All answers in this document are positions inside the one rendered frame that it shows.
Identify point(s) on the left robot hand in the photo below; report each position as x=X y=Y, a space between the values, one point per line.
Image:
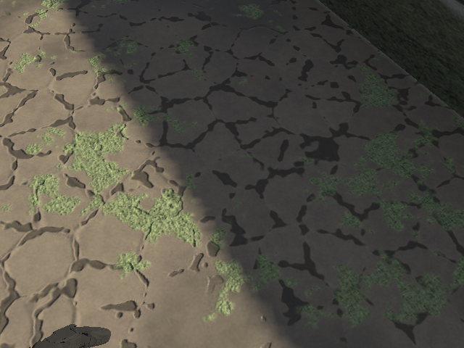
x=75 y=337

